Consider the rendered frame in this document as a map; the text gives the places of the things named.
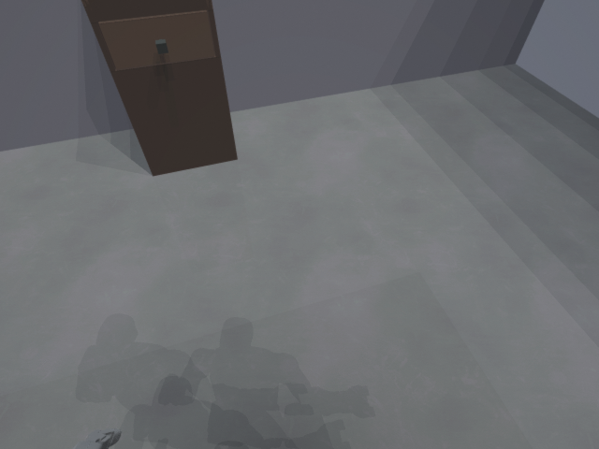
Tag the cabinet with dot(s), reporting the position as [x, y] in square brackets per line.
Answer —
[179, 110]

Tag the drawer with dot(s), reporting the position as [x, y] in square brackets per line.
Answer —
[131, 42]

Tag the handle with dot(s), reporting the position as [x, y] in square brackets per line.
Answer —
[161, 46]

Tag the left robot hand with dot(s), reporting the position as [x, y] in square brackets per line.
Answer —
[100, 439]

